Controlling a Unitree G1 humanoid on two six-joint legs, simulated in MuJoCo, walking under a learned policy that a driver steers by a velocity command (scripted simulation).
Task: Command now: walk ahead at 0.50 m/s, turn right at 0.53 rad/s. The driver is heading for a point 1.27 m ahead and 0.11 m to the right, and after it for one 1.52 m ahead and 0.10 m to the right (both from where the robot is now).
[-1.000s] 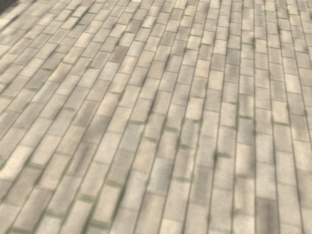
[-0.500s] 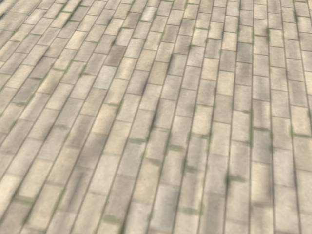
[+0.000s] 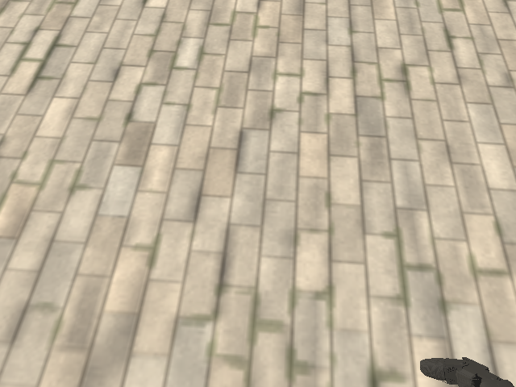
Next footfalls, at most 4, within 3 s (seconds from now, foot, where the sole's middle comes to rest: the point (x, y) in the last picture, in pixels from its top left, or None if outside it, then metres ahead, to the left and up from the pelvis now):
0.48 right None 0.37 -0.15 -0.76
1.00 left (306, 339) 0.56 -0.05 -0.76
1.48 right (380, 365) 0.51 -0.24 -0.76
1.92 left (278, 285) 0.71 0.04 -0.76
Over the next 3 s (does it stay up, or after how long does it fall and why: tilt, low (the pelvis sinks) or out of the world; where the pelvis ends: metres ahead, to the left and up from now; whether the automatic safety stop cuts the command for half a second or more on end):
stays up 1.17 -0.02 0.00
